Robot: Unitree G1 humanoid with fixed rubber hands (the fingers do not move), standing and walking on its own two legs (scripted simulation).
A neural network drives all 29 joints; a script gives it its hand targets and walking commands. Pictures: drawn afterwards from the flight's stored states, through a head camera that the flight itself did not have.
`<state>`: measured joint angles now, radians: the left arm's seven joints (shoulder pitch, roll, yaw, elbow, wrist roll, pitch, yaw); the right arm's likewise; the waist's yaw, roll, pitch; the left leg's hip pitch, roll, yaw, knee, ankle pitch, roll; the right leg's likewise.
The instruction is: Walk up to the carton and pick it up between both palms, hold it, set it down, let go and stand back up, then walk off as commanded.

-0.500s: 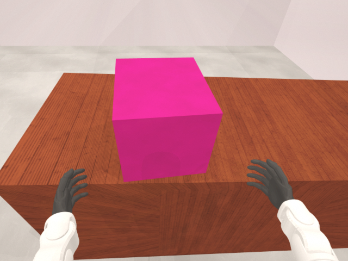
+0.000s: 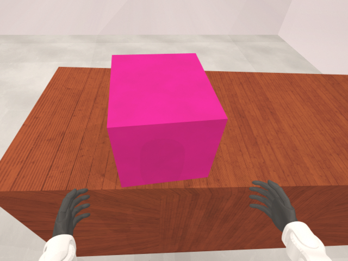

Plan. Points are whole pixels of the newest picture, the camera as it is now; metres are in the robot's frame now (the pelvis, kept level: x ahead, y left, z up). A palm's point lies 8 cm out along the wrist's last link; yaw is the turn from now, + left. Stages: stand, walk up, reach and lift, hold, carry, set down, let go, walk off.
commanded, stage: set down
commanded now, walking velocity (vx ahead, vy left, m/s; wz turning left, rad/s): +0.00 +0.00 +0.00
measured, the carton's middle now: (160, 116) +0.49 +0.06 +0.05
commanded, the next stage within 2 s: let go in 1.30 s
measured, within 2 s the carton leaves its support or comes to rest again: neither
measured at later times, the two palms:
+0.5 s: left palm (65, 242) +0.17 +0.24 -0.03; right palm (275, 222) +0.23 -0.22 -0.01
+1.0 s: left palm (68, 249) +0.17 +0.24 -0.06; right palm (270, 235) +0.21 -0.22 -0.05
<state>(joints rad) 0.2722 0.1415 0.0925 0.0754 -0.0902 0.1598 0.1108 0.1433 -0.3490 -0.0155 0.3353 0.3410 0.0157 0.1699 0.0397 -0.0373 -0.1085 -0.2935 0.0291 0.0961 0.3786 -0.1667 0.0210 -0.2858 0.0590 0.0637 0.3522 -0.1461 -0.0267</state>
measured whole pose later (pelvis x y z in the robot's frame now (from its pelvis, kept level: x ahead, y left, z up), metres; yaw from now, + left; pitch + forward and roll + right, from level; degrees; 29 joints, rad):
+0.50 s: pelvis +0.01 +0.00 +0.00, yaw +0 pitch +4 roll +0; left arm 0.36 0.14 0.09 0.10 -0.09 0.10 0.06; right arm 0.20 -0.32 0.04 0.34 0.25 -0.08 0.13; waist 0.04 -0.04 -0.06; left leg -0.27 0.03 0.10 0.38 -0.18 0.02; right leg -0.26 0.06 0.06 0.35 -0.16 -0.03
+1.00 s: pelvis +0.02 +0.00 +0.00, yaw +0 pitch +5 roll +0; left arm 0.34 0.15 0.09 0.25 -0.09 0.08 0.05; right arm 0.20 -0.27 0.04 0.53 0.16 -0.16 0.09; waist 0.04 -0.04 -0.04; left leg -0.27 0.03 0.10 0.38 -0.20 0.02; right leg -0.26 0.06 0.06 0.35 -0.18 -0.03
